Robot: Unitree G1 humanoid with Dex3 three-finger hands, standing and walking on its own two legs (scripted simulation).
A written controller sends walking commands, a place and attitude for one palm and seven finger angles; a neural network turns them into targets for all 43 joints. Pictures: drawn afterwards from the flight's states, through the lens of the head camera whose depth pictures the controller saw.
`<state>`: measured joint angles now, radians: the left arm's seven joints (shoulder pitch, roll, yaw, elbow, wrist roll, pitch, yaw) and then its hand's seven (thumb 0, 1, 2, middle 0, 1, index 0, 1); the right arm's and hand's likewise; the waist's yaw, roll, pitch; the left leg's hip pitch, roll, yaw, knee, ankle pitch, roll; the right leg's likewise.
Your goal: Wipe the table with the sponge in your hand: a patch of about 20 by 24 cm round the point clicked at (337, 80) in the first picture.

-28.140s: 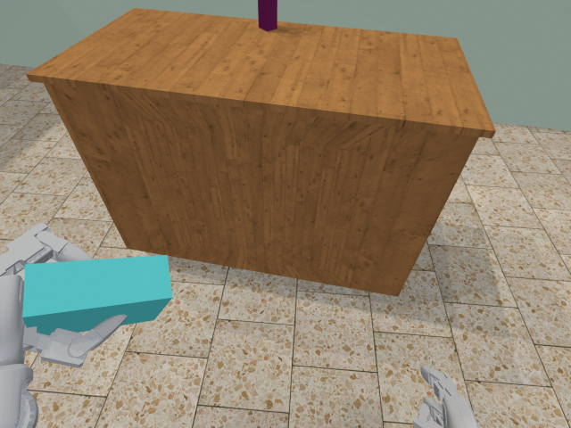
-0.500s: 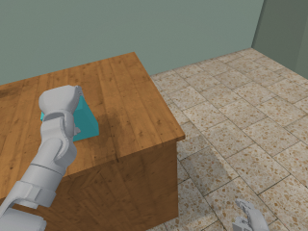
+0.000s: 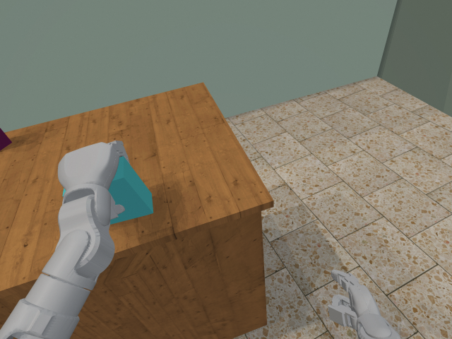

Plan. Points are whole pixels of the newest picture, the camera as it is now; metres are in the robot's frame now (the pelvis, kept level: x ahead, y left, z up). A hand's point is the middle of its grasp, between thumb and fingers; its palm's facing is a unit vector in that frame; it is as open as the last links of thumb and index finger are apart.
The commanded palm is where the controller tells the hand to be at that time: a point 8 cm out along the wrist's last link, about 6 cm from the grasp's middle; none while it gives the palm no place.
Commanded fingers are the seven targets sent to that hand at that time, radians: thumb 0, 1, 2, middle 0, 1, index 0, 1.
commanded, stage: slide back across to the middle lane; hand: left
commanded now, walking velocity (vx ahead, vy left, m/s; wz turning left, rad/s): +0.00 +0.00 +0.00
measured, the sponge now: (118, 200) +0.31 +0.25 +0.11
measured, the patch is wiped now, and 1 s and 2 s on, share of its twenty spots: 0.95 0.95 0.95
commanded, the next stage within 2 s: wipe forward along the middle lane in 0.48 s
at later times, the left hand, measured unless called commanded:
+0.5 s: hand (59, 203) +0.27 +0.31 +0.16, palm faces +0.03 -0.02 -1.00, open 9.2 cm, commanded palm +0.24 +0.31 +0.21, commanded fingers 0.00 0.10 1.30 -1.20 -1.60 -1.20 -1.60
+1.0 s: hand (57, 189) +0.30 +0.34 +0.16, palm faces -0.02 +0.01 -1.00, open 9.2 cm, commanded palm +0.28 +0.34 +0.20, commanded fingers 0.00 0.10 1.30 -1.20 -1.60 -1.20 -1.60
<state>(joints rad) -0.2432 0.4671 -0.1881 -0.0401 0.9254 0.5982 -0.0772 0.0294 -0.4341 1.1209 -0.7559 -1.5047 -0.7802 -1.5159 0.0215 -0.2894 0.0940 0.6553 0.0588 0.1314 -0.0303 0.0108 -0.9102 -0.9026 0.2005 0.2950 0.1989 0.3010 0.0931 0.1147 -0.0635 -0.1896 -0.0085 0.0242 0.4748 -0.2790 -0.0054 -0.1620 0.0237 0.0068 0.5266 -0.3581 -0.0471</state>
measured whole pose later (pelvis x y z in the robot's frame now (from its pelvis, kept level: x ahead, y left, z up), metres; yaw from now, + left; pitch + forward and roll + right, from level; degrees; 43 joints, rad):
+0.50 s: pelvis -0.01 -0.01 +0.00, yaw +1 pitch -2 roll +1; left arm -0.17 0.64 -0.02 0.00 0.86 0.48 -0.19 0.00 -0.47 1.12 -0.81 -1.44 -0.83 -1.46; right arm 0.04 -0.32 0.07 0.68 0.04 0.12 -0.09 0.01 -0.91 -0.90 0.20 0.29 0.20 0.30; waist 0.09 0.10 -0.03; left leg -0.19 0.00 0.00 0.48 -0.26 -0.01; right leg -0.15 0.04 -0.02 0.51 -0.34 -0.06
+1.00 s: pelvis -0.03 +0.00 +0.00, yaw +3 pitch +0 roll +0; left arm -0.43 0.63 -0.05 0.34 0.91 0.28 -0.16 0.00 -0.48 1.12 -0.83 -1.42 -0.85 -1.44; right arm 0.12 -0.30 0.06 0.71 0.04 0.09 -0.11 0.01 -0.91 -0.90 0.20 0.30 0.20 0.30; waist 0.07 0.09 -0.02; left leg -0.23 -0.01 -0.02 0.45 -0.21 0.00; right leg -0.17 0.02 -0.04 0.46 -0.29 -0.04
